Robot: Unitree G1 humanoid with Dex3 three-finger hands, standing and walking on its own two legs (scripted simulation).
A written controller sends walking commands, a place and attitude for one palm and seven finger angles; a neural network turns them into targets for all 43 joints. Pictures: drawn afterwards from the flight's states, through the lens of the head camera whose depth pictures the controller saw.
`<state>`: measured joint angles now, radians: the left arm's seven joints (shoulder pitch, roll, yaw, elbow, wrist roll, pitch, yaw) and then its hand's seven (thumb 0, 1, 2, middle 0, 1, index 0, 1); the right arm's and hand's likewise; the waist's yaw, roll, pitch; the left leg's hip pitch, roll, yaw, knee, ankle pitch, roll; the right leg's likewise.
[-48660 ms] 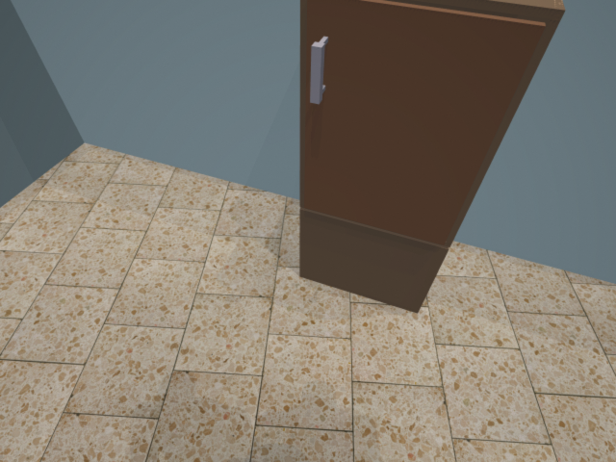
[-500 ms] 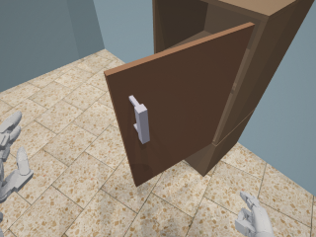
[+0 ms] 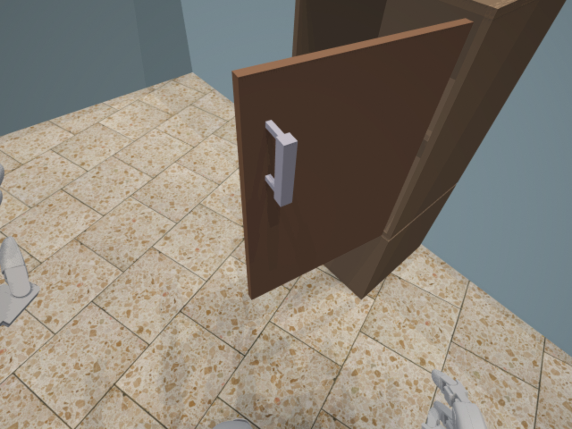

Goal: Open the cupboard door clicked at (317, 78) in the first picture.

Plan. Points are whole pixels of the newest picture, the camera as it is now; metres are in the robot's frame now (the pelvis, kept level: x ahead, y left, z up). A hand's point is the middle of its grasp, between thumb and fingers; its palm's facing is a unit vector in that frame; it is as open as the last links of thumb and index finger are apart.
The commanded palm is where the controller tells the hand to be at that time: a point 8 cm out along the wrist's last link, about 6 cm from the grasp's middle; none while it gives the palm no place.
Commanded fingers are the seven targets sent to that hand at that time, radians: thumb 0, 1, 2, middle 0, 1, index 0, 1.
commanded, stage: step back with the hand held close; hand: left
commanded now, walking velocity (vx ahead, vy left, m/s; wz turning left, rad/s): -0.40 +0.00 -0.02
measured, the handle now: (277, 164) +0.46 +0.05 +0.13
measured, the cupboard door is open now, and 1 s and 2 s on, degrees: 79 79 79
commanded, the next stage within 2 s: stop stepping back and stand still in 0.36 s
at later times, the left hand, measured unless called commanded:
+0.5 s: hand out of the picture +0.12 +0.27 +0.18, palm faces +0.35 -0.82 -0.45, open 7.4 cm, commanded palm +0.06 +0.31 +0.19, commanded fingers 0.00 0.90 0.90 -0.20 -0.30 -0.20 -0.30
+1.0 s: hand out of the picture +0.03 +0.27 +0.18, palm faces +0.44 -0.81 -0.40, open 7.4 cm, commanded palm -0.04 +0.30 +0.19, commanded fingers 0.00 0.90 0.90 -0.20 -0.30 -0.20 -0.30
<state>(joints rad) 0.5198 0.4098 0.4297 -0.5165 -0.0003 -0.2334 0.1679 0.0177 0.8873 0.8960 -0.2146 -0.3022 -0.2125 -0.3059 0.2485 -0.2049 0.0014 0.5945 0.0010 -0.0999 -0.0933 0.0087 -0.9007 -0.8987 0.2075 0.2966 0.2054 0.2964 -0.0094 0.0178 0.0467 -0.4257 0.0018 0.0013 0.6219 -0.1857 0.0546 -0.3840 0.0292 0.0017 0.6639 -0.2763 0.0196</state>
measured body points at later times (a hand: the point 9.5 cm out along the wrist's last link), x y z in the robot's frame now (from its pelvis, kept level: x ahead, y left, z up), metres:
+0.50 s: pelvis -0.10 +0.02 +0.02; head -0.06 +0.05 +0.46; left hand +0.10 +0.31 +0.21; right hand +0.09 -0.22 -0.04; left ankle +0.00 +0.08 -0.72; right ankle -0.16 -0.12 -0.66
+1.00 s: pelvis -0.19 +0.01 +0.00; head -0.21 +0.02 +0.45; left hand +0.01 +0.31 +0.20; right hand -0.08 -0.25 -0.09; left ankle -0.13 +0.12 -0.72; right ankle -0.25 -0.08 -0.71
